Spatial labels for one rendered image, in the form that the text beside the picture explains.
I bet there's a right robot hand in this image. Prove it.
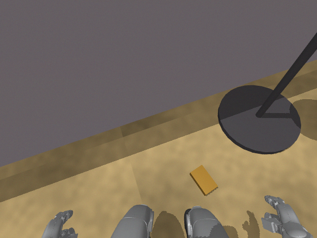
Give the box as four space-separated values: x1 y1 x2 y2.
261 195 300 235

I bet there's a right robot arm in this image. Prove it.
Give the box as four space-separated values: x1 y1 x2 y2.
281 222 314 238

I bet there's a left robot hand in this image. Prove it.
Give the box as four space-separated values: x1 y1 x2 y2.
42 210 78 238

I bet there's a small box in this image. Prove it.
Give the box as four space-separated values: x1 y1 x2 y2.
190 165 218 196

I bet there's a coat stand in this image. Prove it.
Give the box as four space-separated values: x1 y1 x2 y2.
218 33 317 154

